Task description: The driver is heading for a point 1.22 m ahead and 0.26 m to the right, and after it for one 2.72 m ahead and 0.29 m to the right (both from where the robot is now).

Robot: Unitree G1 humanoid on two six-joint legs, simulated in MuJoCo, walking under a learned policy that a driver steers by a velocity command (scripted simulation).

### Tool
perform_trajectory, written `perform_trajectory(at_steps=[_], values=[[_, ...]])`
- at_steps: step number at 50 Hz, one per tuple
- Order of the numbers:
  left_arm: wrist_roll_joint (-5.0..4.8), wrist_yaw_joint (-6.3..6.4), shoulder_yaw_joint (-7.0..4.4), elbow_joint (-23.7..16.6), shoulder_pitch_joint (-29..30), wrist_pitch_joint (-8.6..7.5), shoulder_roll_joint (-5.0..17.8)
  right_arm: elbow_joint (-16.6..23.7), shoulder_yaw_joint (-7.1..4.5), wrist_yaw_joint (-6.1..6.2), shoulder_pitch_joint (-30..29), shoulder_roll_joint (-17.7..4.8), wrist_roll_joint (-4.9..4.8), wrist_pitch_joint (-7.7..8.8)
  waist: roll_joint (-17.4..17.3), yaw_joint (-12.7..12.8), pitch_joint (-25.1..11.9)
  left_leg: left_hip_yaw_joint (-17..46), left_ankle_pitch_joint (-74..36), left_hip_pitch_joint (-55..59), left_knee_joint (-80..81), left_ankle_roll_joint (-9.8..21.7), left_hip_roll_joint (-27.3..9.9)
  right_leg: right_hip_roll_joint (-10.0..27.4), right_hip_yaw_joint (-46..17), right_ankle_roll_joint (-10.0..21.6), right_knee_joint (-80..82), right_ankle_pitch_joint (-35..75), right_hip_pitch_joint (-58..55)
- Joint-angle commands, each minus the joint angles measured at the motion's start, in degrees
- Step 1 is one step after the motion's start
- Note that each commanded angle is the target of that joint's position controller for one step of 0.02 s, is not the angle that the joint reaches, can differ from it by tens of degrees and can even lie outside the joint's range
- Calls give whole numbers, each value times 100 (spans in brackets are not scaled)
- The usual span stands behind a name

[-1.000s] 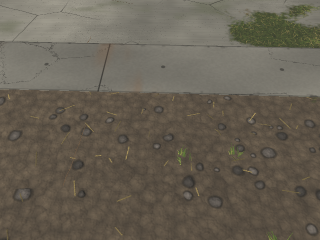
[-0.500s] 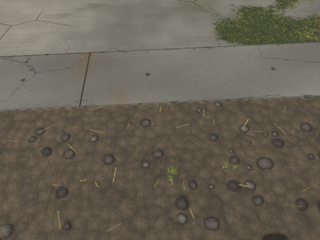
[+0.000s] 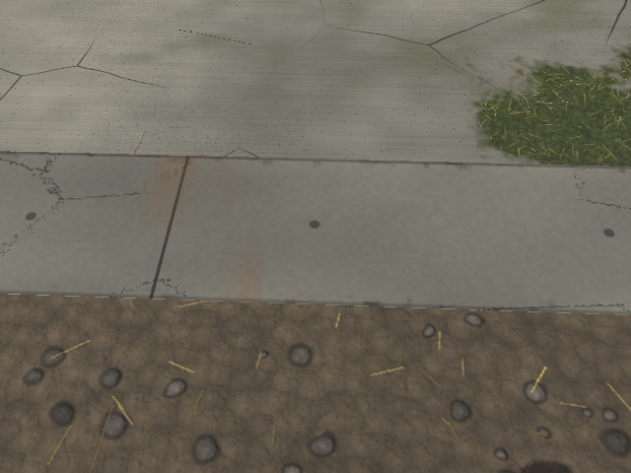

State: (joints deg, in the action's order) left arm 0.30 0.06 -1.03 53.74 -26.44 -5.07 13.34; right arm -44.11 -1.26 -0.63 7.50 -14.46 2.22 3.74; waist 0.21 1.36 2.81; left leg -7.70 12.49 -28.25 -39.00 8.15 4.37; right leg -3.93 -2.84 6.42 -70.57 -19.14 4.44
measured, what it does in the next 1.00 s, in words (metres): walks ahead, turning right: right foot, then left foot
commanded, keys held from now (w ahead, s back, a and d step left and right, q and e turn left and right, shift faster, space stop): w+shift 0.50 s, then w+e+shift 0.50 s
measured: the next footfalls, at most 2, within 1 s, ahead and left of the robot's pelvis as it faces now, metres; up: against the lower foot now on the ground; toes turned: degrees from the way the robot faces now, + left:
right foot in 0.40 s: +0.60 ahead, -0.11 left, +0.00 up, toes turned -2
left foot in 0.84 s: +1.03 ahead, +0.07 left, +0.00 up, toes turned -11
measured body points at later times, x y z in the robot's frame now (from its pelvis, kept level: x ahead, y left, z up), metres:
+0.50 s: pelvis +0.48 -0.04 +0.02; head +0.51 -0.04 +0.46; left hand +0.60 +0.22 -0.11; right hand +0.49 -0.31 -0.12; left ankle +0.27 +0.07 -0.57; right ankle +0.56 -0.11 -0.71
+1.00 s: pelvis +0.95 -0.04 +0.03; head +0.97 -0.04 +0.48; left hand +1.11 +0.22 -0.09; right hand +0.97 -0.33 -0.08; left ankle +0.99 +0.08 -0.71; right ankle +0.83 -0.12 -0.60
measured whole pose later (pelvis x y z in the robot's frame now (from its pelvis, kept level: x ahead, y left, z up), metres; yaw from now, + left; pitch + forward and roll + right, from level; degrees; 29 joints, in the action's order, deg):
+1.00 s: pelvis +0.95 -0.04 +0.03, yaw -19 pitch +1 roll +2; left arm 0.7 -1.4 -4.3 48.6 -16.1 -2.6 19.2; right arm -46.8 -2.3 0.2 12.9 -16.0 2.8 5.6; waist 2.3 1.1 1.5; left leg -7.6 13.9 -15.2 -28.0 -0.2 -1.7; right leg 1.3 -0.8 6.9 -74.3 -15.9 27.6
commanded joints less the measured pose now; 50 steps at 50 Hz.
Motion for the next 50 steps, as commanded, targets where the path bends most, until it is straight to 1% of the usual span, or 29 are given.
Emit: perform_trajectory(at_steps=[1,3,5,8,10,11,12,16,18,19,20,21,22,23,24,27,30,33,36,38,40,41,42,43,44,45,46,47,50], values=[[10,-56,-70,-791,590,-147,624,-334,-287,-29,1269,-495,-7,80,297,-360,-310,3739,1638,2785,2689,873,-2044,604,-311,152,-1374,495,3469],[186,-190,9,-829,538,50,345,-538,-175,2,1247,-248,-39,193,110,95,111,2840,1488,1496,3019,608,-1621,890,-359,17,-842,409,3009],[223,-267,68,-993,904,171,199,-701,-170,-10,1396,-319,-138,316,-132,210,456,2280,1246,1057,3416,540,-1423,1137,-186,-146,-327,533,3301],[211,-292,111,-1438,2080,138,333,-751,-173,-89,1614,-436,-206,422,-94,12,819,1450,-35,939,3841,492,-1021,1277,306,-287,1146,1668,3676],[159,-346,164,-1520,2601,74,274,-814,-136,-111,1877,-351,-303,478,149,-175,779,892,-1493,1008,3844,247,-690,1052,735,-254,2289,2636,3103],[120,-389,231,-1634,2779,40,108,-826,-174,-85,1983,-583,-336,522,-145,-208,705,972,-1884,987,4028,204,-912,1026,755,-177,2833,3091,2619],[85,-396,219,-1633,2936,31,190,-885,-184,-60,2070,-654,-349,539,-128,-263,726,910,-2391,1327,4141,161,-998,950,808,-127,3135,3388,2491],[145,-284,121,-1623,3042,23,528,-1064,-194,53,2360,-1001,-195,422,-406,-245,210,620,-5853,3505,3191,-33,-1279,286,1169,108,3899,2597,2371],[134,-158,-42,-1292,1758,28,879,-1124,-254,184,2223,-1277,-11,249,-789,460,-634,628,-7119,3854,1356,-90,-1517,-37,970,271,3895,1579,1126],[126,-62,-161,-868,513,48,1079,-1086,-282,230,1959,-1344,38,155,-730,1048,-1170,520,-6691,3505,-162,-109,-1454,1,886,372,4125,1309,-32],[211,54,-315,-612,-553,85,1450,-976,-233,224,1867,-1059,72,148,-502,1375,-1765,536,-4962,2276,-2128,-50,-1185,837,22,534,3672,21,-1482],[314,39,-473,-625,-441,88,1881,-734,-12,31,2637,-27,-305,267,1824,484,-2677,760,717,-296,-4815,-384,53,2623,-3521,1375,4460,-1435,-3332],[215,-87,-483,-650,-112,107,1537,-680,-85,70,2242,-607,-334,351,947,640,-2586,1409,970,-1198,-5158,-163,-86,2517,-4430,1417,5323,-1597,-3205],[192,-100,-428,-595,345,40,1235,-459,-99,96,1375,-687,-326,368,422,541,-1442,1350,440,-1561,-4854,-114,-457,2303,-3319,1221,5434,-917,-2310],[204,-115,-367,-463,460,-11,874,-375,-57,75,1137,-586,-266,376,-179,335,-823,1306,271,-1382,-4380,-91,-661,2135,-2643,1060,5603,-236,-1311],[109,-65,-186,-137,455,-113,386,-181,37,-106,953,-223,75,135,27,-283,-170,1267,283,-755,-3471,-263,-1037,1429,-1691,733,6039,71,375],[-18,-63,-227,-34,191,-197,598,269,116,-205,80,-210,173,67,69,-285,432,917,-48,-1245,-2431,-628,-1263,1229,-1403,940,6620,394,963],[-38,-80,-298,-114,183,-236,769,638,215,-283,-887,-240,58,145,31,-139,672,633,-1451,-459,-418,-831,-1067,825,-853,794,6825,1628,1522],[-117,-110,-384,-94,-80,-271,1077,743,215,-258,-1263,-333,-71,154,156,72,447,505,-2306,389,383,-787,-750,964,-903,641,6851,2882,1050],[-90,-91,-403,-71,-203,-219,1148,846,157,-163,-1402,-530,-68,151,252,135,277,567,-1991,377,808,-695,-628,1047,-963,528,6355,3715,130],[-19,-46,-456,-75,-206,-158,1380,655,2,-40,-569,-879,-52,198,397,-246,-447,616,-1101,1398,970,-564,-338,1043,-957,321,4916,5269,-394],[17,-37,-496,-120,-42,-120,1524,371,-106,49,457,-1070,-58,228,369,-759,-1002,633,-754,2536,972,-518,-364,884,-899,231,3621,5146,-63],[48,-49,-467,-247,167,-125,1316,158,-246,178,1576,-1397,25,236,283,-1251,-1611,1188,83,3946,690,-457,-1083,618,-842,192,2058,4005,944],[-28,-40,-272,-509,-58,-157,343,96,-365,252,2254,-1807,269,237,-1037,-1085,-2408,3211,1990,5226,969,-366,-2757,131,-499,187,-11,-19,2372],[-307,-40,-225,-789,-498,-131,378,160,-430,171,1795,-1911,232,181,-2292,-594,-2969,5870,2900,5482,2313,151,-3403,-72,-375,172,-1146,-798,3527],[-160,21,-279,-680,157,-24,758,262,-353,132,1164,-1218,153,157,-1200,-585,-1822,4953,3362,4606,2470,53,-2971,435,-282,222,-1251,-110,3985],[-68,-33,-290,-707,574,28,773,241,-259,105,871,-771,94,178,-565,-562,-1060,3811,2322,3753,2421,-27,-2701,636,-175,171,-944,347,3970],[-14,-100,-292,-720,757,85,689,137,-235,91,841,-636,123,191,-258,-463,-745,3067,1271,3190,2492,-109,-2489,790,-163,109,-744,450,3770],[134,-268,-215,-1049,1139,360,272,-325,-149,46,1195,-314,-58,319,-563,-147,-239,1639,-114,2446,2710,-308,-2213,1119,-90,8,-501,483,3766]])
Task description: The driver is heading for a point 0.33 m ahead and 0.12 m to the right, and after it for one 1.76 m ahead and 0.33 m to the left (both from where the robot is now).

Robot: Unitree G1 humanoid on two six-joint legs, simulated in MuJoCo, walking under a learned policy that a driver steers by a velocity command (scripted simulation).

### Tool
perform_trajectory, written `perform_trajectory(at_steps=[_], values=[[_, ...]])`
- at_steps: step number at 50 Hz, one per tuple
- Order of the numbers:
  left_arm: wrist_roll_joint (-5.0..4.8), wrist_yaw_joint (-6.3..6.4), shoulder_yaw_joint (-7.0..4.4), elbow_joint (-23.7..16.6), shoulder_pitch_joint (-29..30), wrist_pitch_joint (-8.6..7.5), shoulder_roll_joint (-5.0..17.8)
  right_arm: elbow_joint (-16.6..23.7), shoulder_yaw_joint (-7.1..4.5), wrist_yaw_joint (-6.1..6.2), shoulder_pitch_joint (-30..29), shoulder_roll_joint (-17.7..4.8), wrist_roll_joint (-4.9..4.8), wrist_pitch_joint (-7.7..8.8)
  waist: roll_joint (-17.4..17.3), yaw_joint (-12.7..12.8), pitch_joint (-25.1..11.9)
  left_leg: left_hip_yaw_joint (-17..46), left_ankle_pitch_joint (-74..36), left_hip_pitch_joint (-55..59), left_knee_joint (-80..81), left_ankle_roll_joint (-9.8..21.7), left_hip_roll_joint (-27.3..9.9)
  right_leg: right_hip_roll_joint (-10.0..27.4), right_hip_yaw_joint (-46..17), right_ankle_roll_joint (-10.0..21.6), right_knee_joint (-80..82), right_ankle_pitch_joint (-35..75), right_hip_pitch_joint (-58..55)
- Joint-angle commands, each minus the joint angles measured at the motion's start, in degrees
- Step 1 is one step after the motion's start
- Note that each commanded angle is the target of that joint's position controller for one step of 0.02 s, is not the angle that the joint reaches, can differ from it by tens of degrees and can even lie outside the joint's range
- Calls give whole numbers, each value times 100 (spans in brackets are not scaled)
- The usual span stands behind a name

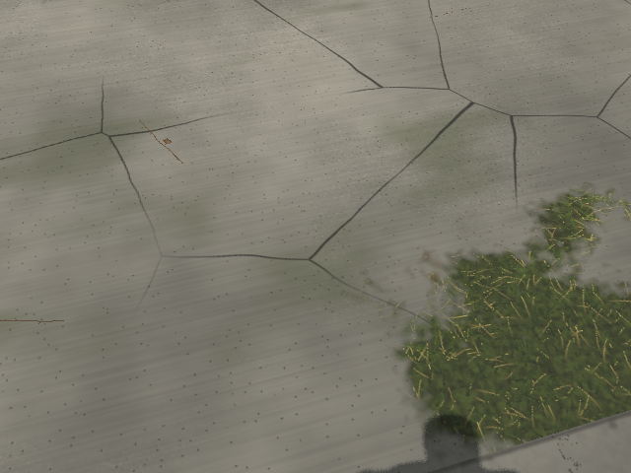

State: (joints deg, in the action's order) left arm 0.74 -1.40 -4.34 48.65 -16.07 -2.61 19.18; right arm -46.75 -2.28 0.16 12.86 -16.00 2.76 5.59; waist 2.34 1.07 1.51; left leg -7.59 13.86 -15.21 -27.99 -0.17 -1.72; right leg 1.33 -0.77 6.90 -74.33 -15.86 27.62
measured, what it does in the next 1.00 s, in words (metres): walks ahead, turning left: right foot, then left foot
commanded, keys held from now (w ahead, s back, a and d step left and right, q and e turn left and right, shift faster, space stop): w+e+shift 0.14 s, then q+shift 0.86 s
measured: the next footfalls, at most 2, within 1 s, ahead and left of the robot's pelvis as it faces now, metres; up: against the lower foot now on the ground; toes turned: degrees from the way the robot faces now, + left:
right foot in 0.28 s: +0.45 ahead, -0.11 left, +0.00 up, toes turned -14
left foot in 0.74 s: +0.54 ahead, +0.08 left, +0.00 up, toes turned +14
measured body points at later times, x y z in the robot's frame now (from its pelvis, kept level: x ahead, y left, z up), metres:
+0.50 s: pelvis +0.36 -0.04 +0.00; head +0.41 -0.06 +0.45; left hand +0.47 +0.20 -0.12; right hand +0.40 -0.30 -0.14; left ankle +0.39 +0.11 -0.64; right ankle +0.41 -0.10 -0.73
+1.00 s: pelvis +0.45 -0.01 +0.00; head +0.48 +0.02 +0.45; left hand +0.52 +0.29 -0.12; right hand +0.65 -0.25 -0.10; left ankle +0.51 +0.07 -0.73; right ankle +0.53 -0.16 -0.67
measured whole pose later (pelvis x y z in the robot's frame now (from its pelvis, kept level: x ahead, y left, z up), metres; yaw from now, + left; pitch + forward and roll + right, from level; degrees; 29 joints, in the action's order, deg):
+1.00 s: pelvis +0.45 -0.01 +0.00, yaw +21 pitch +1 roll -2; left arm 1.6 1.3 -2.6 40.5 -6.3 2.5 14.9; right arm -39.9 -5.8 -0.6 13.7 -17.2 0.5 -3.5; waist 0.8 -2.0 3.8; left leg 4.3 6.0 -21.5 -26.8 6.1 7.3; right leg 1.4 -4.1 -3.3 -57.7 -22.6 30.2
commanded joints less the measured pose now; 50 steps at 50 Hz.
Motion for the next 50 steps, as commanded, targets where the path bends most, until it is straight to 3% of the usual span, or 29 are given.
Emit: perform_trajectory(at_steps=[1,3,4,7,8,9,10,12,13,14,15,16,17,18,19,20,21,23,28,32,36,37,38,39,40,42,44,47,50], values=[[104,-160,140,-688,366,175,-348,-146,-42,-58,696,-114,-181,175,-755,-83,24,1236,-669,1082,1711,466,-1555,647,-239,-59,-58,269,1634],[107,-244,183,-906,819,222,-353,-230,-25,-74,612,-18,-200,213,-655,-17,175,271,-1391,877,1908,271,-1127,532,21,-56,276,887,1654],[87,-293,240,-1121,919,219,-403,-191,-58,-77,542,-258,-166,268,-931,133,269,107,-1732,673,1959,334,-1313,645,25,-39,687,1244,1567],[84,-386,262,-1313,1587,214,-142,-251,-108,-31,571,-471,-142,288,-403,99,663,-644,-2322,731,2309,250,-1087,445,566,97,2121,1859,1194],[97,-404,295,-1245,1680,192,-189,-309,-65,9,683,-412,-120,275,-237,21,685,-887,-3433,743,2278,233,-829,124,786,166,2608,1970,726],[159,-413,351,-1299,1659,109,-316,-349,-65,13,893,-648,-154,293,-350,103,840,-824,-4813,627,1974,299,-1092,-23,881,193,3092,2013,250],[223,-380,350,-1129,1347,51,-246,-428,-88,48,1005,-834,-200,269,-398,254,718,-753,-6006,830,1599,343,-1178,-345,996,219,3340,1874,-258],[305,-230,213,-541,-94,-56,78,-472,-142,95,974,-1214,-239,120,-682,841,-124,-596,-6476,1037,-84,480,-1244,-706,672,365,3888,1657,-1902],[374,-147,128,-186,-1022,-111,283,-472,-109,120,875,-1164,-296,51,-623,1282,-511,-644,-5783,766,-1552,449,-1063,-505,335,487,4584,2351,-2950],[417,-43,15,-92,-1010,-129,785,-444,-53,84,1299,-716,-317,-10,172,878,-1048,-551,-653,-108,-3792,319,-247,656,-507,528,4109,4604,-4043],[435,-12,-47,-367,-850,-186,1191,-451,96,117,2674,-81,-680,-87,975,257,-2818,877,2426,-1423,-6328,234,472,2863,-2825,1426,3365,8481,-5877],[79,44,-149,-495,-849,-128,1108,-374,-22,211,1973,-573,-628,-127,63,602,-3293,1594,1668,-1391,-6268,254,349,2596,-2508,1390,3963,7977,-5178],[-3,81,-37,-436,-329,-150,783,-263,-30,190,1527,-544,-565,-135,21,286,-2124,1323,1256,-1633,-5728,200,59,2340,-1937,1197,4476,6632,-4101],[12,95,79,-399,18,-172,334,-310,-23,163,1368,-459,-377,-161,-299,26,-1124,1126,1091,-1702,-5045,165,-181,2046,-1497,894,4876,5660,-3099],[14,149,151,-366,290,-181,131,-368,-38,103,1070,-403,-282,-297,-379,-80,-533,1023,1000,-1295,-4591,181,-287,1583,-898,550,5329,5264,-2189],[-1,195,172,-394,244,-206,84,-398,-70,61,1567,-261,-201,-451,144,-289,-490,960,913,-965,-4641,80,-234,1824,-618,665,5420,5841,-1748],[-28,187,185,-361,142,-236,0,-407,-88,54,1585,-185,-153,-555,105,-349,-545,944,894,-841,-4569,41,-276,1803,-470,672,5505,5800,-1549],[-23,199,130,-399,304,-296,57,-356,-131,26,1445,-14,-182,-640,-101,-479,-591,846,602,-905,-4247,2,-269,1600,37,599,5705,4980,-1358],[-21,322,173,-462,593,-197,-139,91,-102,-116,596,176,-156,-698,396,-439,-453,414,-971,-1105,-2450,144,-312,1229,1237,375,5631,3979,-1461],[-15,310,72,-450,378,-65,96,415,-142,-239,157,10,-89,-792,367,-217,-386,117,-829,-867,-1579,299,-176,1597,1412,272,5208,3250,-1748],[-35,300,-43,-489,325,141,272,672,-244,-212,197,-144,-85,-801,279,-218,-251,5,176,-575,-914,583,15,1942,1439,-36,4133,2897,-1894],[-37,289,-76,-460,226,204,324,585,-290,-164,629,-222,-58,-729,-156,-433,-435,294,-237,47,-388,745,38,1737,1573,-286,3146,2644,-1663],[5,252,-81,-645,88,261,325,589,-492,-51,956,-1013,-52,-653,-1547,-502,-484,2108,-2704,576,265,1154,-908,1005,1792,-720,1417,834,-753],[47,238,25,-1083,233,378,-51,621,-664,-43,1008,-1611,-197,-711,-2287,-338,-924,4329,-3594,1269,751,2290,-1824,-279,891,-1077,147,-2625,819],[159,253,81,-1023,351,414,20,741,-692,-55,1027,-1505,-334,-745,-1197,-495,-1072,4305,-2298,1263,1087,2357,-1892,-47,-2,-1116,-125,-2504,1034],[30,280,46,-1033,778,350,61,796,-532,8,357,-975,-238,-875,-508,-219,-159,3330,-613,385,1265,1855,-1246,160,-204,-1024,490,-1314,1079],[158,314,25,-997,724,385,108,992,-458,22,-124,-678,-258,-898,-714,-76,-245,2815,-815,93,1188,1468,-712,145,-155,-992,921,-730,651],[102,275,74,-1023,651,473,-69,1036,-539,-57,51,-888,-240,-825,-439,-125,-621,2830,-1288,303,1006,1335,-527,-11,-234,-1026,1375,-641,480],[74,293,88,-1134,837,493,-41,1092,-601,-71,169,-1025,-208,-859,-672,-286,-603,3237,-277,403,1112,1272,-433,-128,-354,-1048,1953,-572,548]])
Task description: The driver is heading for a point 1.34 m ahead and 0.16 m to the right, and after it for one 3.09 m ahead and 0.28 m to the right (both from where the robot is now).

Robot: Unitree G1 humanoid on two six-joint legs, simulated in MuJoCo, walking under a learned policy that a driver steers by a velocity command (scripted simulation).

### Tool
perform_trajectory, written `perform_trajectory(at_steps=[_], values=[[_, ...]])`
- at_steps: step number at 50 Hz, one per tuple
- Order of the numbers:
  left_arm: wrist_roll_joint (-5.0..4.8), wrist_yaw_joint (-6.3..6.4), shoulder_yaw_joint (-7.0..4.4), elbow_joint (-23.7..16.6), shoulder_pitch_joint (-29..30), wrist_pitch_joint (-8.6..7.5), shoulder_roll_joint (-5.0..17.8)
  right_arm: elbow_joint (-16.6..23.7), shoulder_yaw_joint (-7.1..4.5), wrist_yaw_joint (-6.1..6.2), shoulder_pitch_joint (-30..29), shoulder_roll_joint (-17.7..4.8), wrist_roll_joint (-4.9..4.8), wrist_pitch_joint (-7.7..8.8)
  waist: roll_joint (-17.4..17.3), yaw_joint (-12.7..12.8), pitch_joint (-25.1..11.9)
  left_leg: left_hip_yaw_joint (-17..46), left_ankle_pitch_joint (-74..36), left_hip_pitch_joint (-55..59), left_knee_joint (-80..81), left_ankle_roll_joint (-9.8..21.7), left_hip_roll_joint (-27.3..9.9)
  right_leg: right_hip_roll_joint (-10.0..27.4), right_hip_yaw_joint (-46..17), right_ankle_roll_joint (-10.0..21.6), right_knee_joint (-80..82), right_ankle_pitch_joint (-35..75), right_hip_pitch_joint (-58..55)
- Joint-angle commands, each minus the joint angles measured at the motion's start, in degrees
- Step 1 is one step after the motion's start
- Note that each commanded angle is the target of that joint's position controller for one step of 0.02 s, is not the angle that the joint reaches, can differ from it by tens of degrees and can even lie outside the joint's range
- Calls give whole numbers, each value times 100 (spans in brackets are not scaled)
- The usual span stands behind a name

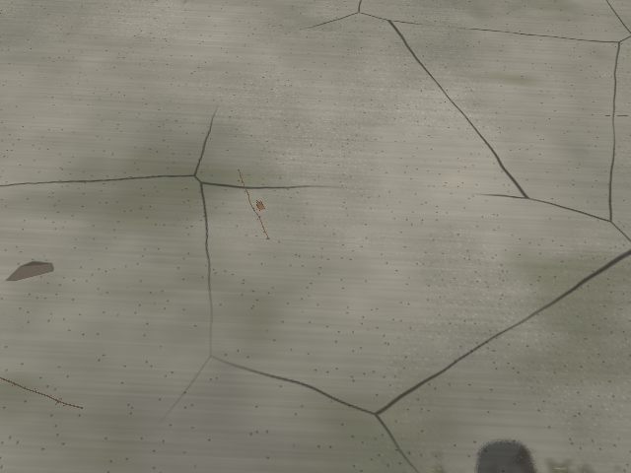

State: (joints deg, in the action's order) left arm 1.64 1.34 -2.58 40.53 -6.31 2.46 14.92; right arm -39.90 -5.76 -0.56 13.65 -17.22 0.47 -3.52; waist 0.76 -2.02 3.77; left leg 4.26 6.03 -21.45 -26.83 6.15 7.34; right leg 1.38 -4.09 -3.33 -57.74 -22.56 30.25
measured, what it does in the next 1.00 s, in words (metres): steps on the spot, turning right: right foot, then left foot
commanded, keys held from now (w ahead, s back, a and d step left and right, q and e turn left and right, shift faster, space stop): q+shift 0.12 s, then shift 0.08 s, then e+shift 0.78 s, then shift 0.02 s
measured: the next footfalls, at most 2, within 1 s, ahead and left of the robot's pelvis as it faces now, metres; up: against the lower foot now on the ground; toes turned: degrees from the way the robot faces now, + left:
right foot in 0.26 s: +0.10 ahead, -0.13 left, +0.00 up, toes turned +18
left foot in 0.64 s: +0.02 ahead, +0.05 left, +0.00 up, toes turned -9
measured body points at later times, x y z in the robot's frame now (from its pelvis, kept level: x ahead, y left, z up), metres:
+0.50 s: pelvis +0.02 -0.06 +0.01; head +0.05 -0.07 +0.46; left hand +0.06 +0.23 -0.10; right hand +0.22 -0.29 -0.10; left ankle -0.04 +0.07 -0.70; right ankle +0.06 -0.14 -0.73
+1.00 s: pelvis +0.00 -0.05 +0.01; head +0.04 -0.05 +0.45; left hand +0.23 +0.16 -0.10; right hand +0.01 -0.34 -0.10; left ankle -0.02 +0.05 -0.73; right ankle -0.03 -0.16 -0.69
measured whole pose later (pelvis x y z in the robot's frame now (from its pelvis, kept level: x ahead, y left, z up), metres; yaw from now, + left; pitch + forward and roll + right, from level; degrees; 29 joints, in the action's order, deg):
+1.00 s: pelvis +0.00 -0.05 +0.01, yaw -20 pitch +0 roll +0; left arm 0.2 -4.4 -4.4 38.5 -8.3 5.7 17.8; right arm -39.7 -1.6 1.6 12.8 -15.9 1.8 -0.7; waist 0.9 -0.9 5.2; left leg -10.5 18.7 -7.4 -25.8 1.9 -1.9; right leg 1.4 1.9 -2.2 -49.3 -23.0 25.0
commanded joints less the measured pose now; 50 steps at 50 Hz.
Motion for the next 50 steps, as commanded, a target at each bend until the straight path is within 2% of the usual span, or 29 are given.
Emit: perform_trajectory(at_steps=[1,4,7,10,12,13,14,15,16,17,18,19,20,21,24,29,31,32,33,34,35,36,37,38,40,42,44,47,50], values=[[-17,25,-94,-350,-87,-16,422,433,-261,-9,99,-920,32,36,-597,-18,-802,2209,859,1026,1049,625,-1314,-176,-63,-17,454,118,281],[-44,38,-103,-407,7,-61,511,487,-294,-46,101,-994,66,16,-702,-93,-771,2632,1322,1030,1088,567,-1264,-325,-173,68,914,116,129],[-99,43,-107,-387,-109,-134,582,528,-301,-74,-24,-1008,93,18,-821,-68,-822,2838,1230,987,1021,464,-1206,-461,-199,222,1401,105,-285],[-144,75,-109,-280,-503,-183,628,541,-239,-97,-205,-884,90,25,-1004,49,-882,2852,761,618,925,275,-1103,-574,-43,418,2195,105,-1215],[-102,119,-112,-144,-950,-219,621,491,-144,-43,-275,-714,20,31,-879,273,-896,2608,1054,218,695,-11,-919,-444,62,597,3371,717,-2099],[-24,157,-144,-229,-752,-235,848,451,-46,3,-61,-468,-6,50,-153,137,-783,2173,1810,-54,113,-265,-521,259,-777,791,4150,342,-2194],[94,127,-162,-434,-420,-240,1196,525,21,47,-132,-296,-48,73,920,140,-637,1003,2147,-583,-974,-541,370,1558,-2558,1283,4924,-205,-1978],[166,55,-90,-389,-223,-254,961,451,-12,90,-167,-513,111,106,815,91,-470,1002,2212,-49,-1668,-630,266,1781,-2974,1648,4878,397,-1055],[72,-13,71,-361,63,-291,464,291,41,79,10,-409,94,112,532,-170,-458,1035,1802,529,-1665,-676,-21,1462,-2531,1583,4816,681,-753],[-14,-71,89,-330,283,-298,406,202,88,44,67,-367,105,109,577,-294,-378,584,1429,777,-1488,-720,-206,982,-1947,1339,4655,892,-711],[-43,-104,-24,-310,209,-272,723,238,92,45,-94,-412,132,128,866,-171,-355,285,1340,633,-1393,-724,-168,609,-1756,1156,4386,1288,-1021],[-62,-126,-156,-249,-60,-229,1042,269,86,56,-191,-512,136,146,1004,-25,-316,64,1572,293,-1368,-735,-84,465,-1767,1141,4106,1968,-1473],[-90,-159,-257,-172,-443,-191,1231,305,97,76,-306,-552,108,154,945,138,-367,-44,1857,-31,-1391,-760,-18,488,-1938,1192,3901,2608,-1955],[-124,-185,-327,-91,-778,-168,1323,372,120,104,-453,-522,60,161,860,264,-423,-29,2027,-332,-1403,-781,-10,567,-2164,1255,3752,3048,-2398],[-153,-194,-453,8,-1130,-136,1329,509,185,219,-720,-449,-60,207,883,397,-657,112,2202,-692,-1362,-808,-36,602,-2650,1342,3597,3472,-3158],[-154,-228,-581,-33,-860,-38,1243,501,241,321,-565,-401,-104,289,877,258,-898,151,1966,171,-570,-667,47,348,-2949,1201,3682,2921,-2745],[-196,-249,-596,-163,-416,-2,1189,323,236,388,-37,-400,-68,321,834,-83,-894,103,1165,1406,722,-526,-18,3,-2774,819,3627,1973,-1795],[-220,-232,-551,-227,-407,-15,997,259,160,446,120,-700,-14,343,550,-76,-898,530,972,2307,1321,-353,-623,-375,-2448,447,3348,864,-883],[-188,-203,-450,-180,-1002,-28,513,394,92,490,-123,-1132,32,309,-717,252,-987,1869,1440,2813,1625,4,-2160,-1055,-1365,186,1951,-665,-132],[-70,-142,-532,-239,-847,-32,916,556,85,436,-664,-1309,163,266,-1188,225,-456,2522,563,1766,1632,628,-3040,-1084,-402,98,927,-1042,564],[26,-148,-614,-168,-688,-2,1269,556,179,398,-719,-843,149,278,-577,283,-297,1922,-424,1500,1418,744,-2836,-577,-355,101,50,-714,341],[37,-207,-621,-60,-844,43,1207,570,293,369,-909,-514,113,304,-424,466,-270,1214,-1178,1311,1178,566,-2382,-600,-296,148,-416,-423,160],[9,-274,-591,5,-1034,108,1115,600,335,349,-986,-432,129,311,-564,554,-317,656,-1762,1345,1016,415,-2069,-574,-193,135,-824,-219,130],[-23,-354,-561,13,-1084,159,1068,580,336,373,-923,-463,123,329,-738,536,-348,315,-2237,1458,875,383,-1934,-502,-49,107,-1118,-73,223],[-90,-445,-471,-103,-832,198,975,513,310,361,-554,-527,132,324,-803,324,-302,-20,-2577,1766,762,369,-1850,-352,192,6,-917,59,453],[-99,-495,-394,-291,-424,211,902,411,256,351,-150,-636,134,313,-846,70,-251,-69,-2733,2197,705,455,-2017,-204,341,-71,-501,65,712],[-107,-541,-335,-449,-172,231,820,333,200,329,82,-741,140,311,-885,-57,-277,-157,-2838,2422,651,518,-2187,-112,447,-72,-96,0,700],[-137,-594,-267,-652,49,250,693,303,145,259,87,-826,144,334,-930,-64,-322,-511,-2838,2276,536,469,-2312,-29,656,46,584,-38,219],[-162,-573,-233,-785,116,244,623,272,102,174,60,-894,109,361,-1059,-37,-437,-874,-2984,1905,230,304,-2307,-166,946,237,1335,-155,-594]])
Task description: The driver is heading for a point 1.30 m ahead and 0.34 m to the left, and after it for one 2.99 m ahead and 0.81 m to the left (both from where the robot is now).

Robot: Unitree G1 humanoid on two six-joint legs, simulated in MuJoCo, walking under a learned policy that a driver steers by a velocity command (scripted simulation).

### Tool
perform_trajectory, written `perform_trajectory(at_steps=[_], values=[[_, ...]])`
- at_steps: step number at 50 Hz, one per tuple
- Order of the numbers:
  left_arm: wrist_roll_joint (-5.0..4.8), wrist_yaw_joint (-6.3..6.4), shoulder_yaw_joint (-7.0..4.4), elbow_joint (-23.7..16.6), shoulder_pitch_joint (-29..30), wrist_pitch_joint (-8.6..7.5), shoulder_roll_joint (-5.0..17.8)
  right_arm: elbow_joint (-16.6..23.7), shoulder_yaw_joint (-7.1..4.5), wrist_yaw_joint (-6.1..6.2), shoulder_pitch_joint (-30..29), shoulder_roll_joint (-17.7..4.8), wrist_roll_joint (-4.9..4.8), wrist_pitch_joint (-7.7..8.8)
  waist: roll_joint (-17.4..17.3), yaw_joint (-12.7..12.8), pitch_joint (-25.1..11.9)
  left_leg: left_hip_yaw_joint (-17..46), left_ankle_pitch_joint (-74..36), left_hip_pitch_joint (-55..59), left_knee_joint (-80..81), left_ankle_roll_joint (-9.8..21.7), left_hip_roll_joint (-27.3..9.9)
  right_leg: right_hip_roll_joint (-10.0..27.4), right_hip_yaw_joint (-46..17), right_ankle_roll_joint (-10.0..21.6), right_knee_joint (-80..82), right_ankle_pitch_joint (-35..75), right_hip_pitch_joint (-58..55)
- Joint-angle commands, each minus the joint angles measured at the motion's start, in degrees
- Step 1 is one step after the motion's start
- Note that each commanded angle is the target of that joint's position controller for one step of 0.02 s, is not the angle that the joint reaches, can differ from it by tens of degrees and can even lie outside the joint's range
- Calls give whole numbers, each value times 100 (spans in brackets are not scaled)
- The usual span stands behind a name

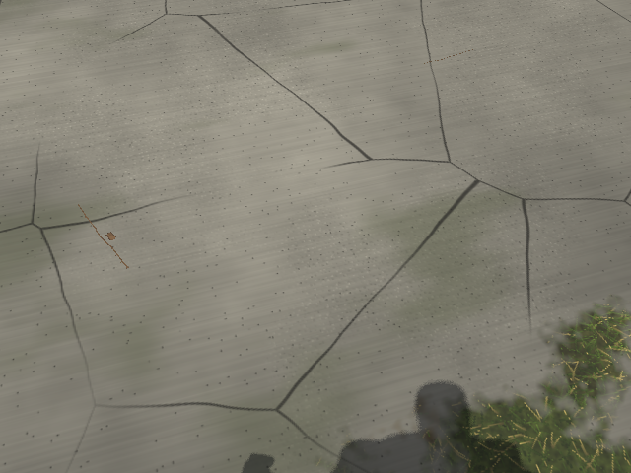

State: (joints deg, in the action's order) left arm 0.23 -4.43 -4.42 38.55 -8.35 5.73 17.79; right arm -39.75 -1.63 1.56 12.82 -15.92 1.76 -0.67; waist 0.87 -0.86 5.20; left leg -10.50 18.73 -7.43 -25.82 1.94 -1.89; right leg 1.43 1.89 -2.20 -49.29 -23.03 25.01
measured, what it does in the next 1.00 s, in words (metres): steps on the spot, turning left: right foot, then left foot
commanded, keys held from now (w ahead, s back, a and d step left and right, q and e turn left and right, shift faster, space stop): shift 0.04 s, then q+shift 0.82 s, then shift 0.04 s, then e+shift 0.10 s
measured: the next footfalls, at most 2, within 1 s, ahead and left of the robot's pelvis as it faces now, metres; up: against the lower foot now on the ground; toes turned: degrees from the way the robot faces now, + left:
right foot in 0.08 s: +0.05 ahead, -0.12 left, +0.00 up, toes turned -6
left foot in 0.60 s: +0.02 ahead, +0.08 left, +0.00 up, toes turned +21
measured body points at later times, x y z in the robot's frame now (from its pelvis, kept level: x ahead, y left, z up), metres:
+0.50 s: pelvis +0.01 -0.03 +0.00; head +0.04 -0.03 +0.45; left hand +0.12 +0.24 -0.11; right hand +0.12 -0.30 -0.12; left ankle -0.01 +0.07 -0.70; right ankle +0.01 -0.11 -0.74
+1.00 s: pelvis +0.02 +0.00 +0.00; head +0.05 +0.04 +0.45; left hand -0.02 +0.31 -0.12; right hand +0.29 -0.17 -0.09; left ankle -0.01 +0.07 -0.74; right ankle +0.13 -0.10 -0.70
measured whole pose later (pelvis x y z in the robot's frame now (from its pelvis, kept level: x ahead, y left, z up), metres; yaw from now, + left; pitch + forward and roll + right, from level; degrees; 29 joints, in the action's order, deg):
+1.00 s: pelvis +0.02 +0.00 +0.00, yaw +34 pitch +1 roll -1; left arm 1.1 0.9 -2.5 40.5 -10.0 3.2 17.7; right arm -37.5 -3.7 -0.5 12.5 -18.0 1.3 -2.7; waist 1.4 -0.7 3.5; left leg 10.0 12.7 -14.7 -27.3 4.7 8.2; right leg 0.8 -2.4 -2.6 -48.9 -20.3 28.0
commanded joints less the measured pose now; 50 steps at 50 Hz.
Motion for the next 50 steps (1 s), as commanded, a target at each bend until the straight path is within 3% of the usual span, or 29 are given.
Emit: perform_trajectory(at_steps=[1,3,4,5,6,7,8,9,10,11,12,15,18,24,28,29,30,31,32,33,34,35,37,40,45,50], values=[[-10,32,-46,-612,308,-89,327,214,-325,-58,189,-1058,-52,84,-1119,-145,-628,588,-4310,470,-25,687,-1395,-265,396,191,766,-148,-269],[79,119,-50,-532,-16,-143,319,128,-327,-80,207,-1083,-160,64,-1008,59,-785,519,-4272,220,-678,525,-1289,-475,331,380,1809,183,-988],[187,207,-66,-398,-464,-236,424,56,-305,-94,237,-1044,-227,46,-532,368,-1011,301,-3831,-296,-1421,260,-1074,-385,-7,514,2906,1290,-1937],[282,308,-138,-389,-855,-339,949,247,-132,-116,449,-523,-196,19,780,386,-1593,122,-810,-1680,-2711,-109,-720,1290,-1836,836,3088,3013,-3448],[51,390,-111,-454,-721,-384,1113,324,-1,-104,419,-157,-90,-104,1347,394,-1812,469,1802,-1981,-3147,-276,-33,2480,-2583,1788,2992,5080,-2821],[-34,436,85,-336,-712,-415,441,149,-57,-114,209,-433,-92,-209,536,511,-1713,1117,1623,-1522,-3235,-297,-292,2114,-1780,1852,2933,4786,-2542],[24,489,262,-280,-231,-436,92,63,-36,-172,219,-343,-204,-234,624,239,-1105,1265,1405,-1422,-3034,-288,-232,1790,-1211,1638,3065,4236,-2012],[79,547,290,-296,226,-414,83,-72,-87,-191,290,-475,-219,-230,616,66,-664,1338,1077,-1359,-2781,-309,-163,1444,-778,1334,3213,3648,-1669],[83,628,239,-281,373,-409,298,-185,-188,-205,432,-708,-120,-250,863,-7,-438,1164,765,-1391,-2884,-329,-30,1239,-487,1198,3217,3758,-1575],[86,662,181,-249,297,-385,479,-323,-258,-220,686,-855,-74,-254,899,-11,-475,1049,644,-1477,-3234,-358,98,1197,-308,1221,3130,4150,-1686],[71,668,160,-239,199,-367,522,-378,-295,-235,792,-869,-93,-256,690,5,-576,1040,619,-1583,-3540,-381,145,1292,-237,1267,3098,4234,-1798],[81,688,161,-257,249,-364,386,-316,-319,-269,662,-668,-155,-312,538,43,-465,960,481,-1949,-3905,-487,70,1420,-39,1338,3293,3045,-1746],[137,732,169,-185,154,-397,260,-118,-338,-336,341,-571,-96,-362,647,135,-268,871,311,-2293,-3547,-553,-67,1534,27,1393,3455,2083,-1825],[190,625,67,-80,18,-516,406,287,-295,-493,42,-352,-101,-387,652,163,-540,569,535,-1712,-2231,-301,-160,1840,422,1369,3013,2640,-1919],[86,470,-42,-71,-12,-525,632,504,-347,-507,29,-408,-151,-383,632,80,-736,344,516,-1110,-1363,-39,-35,2025,693,1039,2357,2884,-1844],[24,439,-72,-49,-7,-497,678,494,-357,-488,200,-400,-118,-346,431,-96,-790,358,12,-674,-714,49,35,1936,916,789,1910,2614,-1602],[4,399,-88,12,-182,-473,632,354,-433,-412,624,-635,-37,-265,-242,-315,-912,979,-657,41,79,212,-58,1589,1165,408,926,1852,-1056],[23,352,25,-361,-140,-454,212,393,-683,-293,833,-1693,-50,-188,-2116,-268,-758,3568,-2828,688,646,885,-1680,512,1520,-160,-741,-928,735],[185,420,61,-590,456,-355,286,393,-773,-278,1220,-1820,-137,-168,-1420,-605,-978,4236,-3523,722,644,1643,-1963,0,169,-228,-1671,-1801,1323],[161,447,67,-544,354,-323,327,406,-724,-245,1039,-1634,-157,-180,-951,-465,-909,3772,-2930,744,660,1697,-1811,132,-180,-212,-1973,-1389,1522],[103,467,57,-462,266,-357,360,474,-642,-205,596,-1396,-155,-223,-701,-255,-594,3365,-2289,448,732,1513,-1470,226,-319,-152,-1864,-741,1507],[113,495,33,-432,255,-408,428,564,-575,-167,155,-1217,-182,-255,-632,-61,-455,3091,-2015,273,787,1267,-1097,275,-381,-114,-1579,-207,1435],[227,501,-4,-287,-20,-392,551,681,-498,-161,-163,-1026,-202,-242,-641,75,-663,2814,-2641,179,664,1120,-757,137,-349,-130,-1580,227,1110],[169,483,44,-272,-105,-325,427,588,-552,-209,95,-1195,-181,-167,-417,39,-829,2945,-2807,259,534,1073,-617,32,-435,-174,-1202,287,1053],[132,536,68,-306,47,-305,464,580,-565,-199,260,-1252,-98,-185,-720,-133,-795,3455,-2000,205,512,1124,-550,-102,-517,-174,-408,306,1061],[51,538,140,-124,-136,-328,333,476,-302,-177,111,-771,12,-123,-792,-125,-946,3073,-2918,-252,377,1016,-614,-40,-249,71,275,199,-112]])
Over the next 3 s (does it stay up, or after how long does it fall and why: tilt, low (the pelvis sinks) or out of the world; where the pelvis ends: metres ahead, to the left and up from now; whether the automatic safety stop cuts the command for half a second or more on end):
stays up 0.35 0.15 -0.02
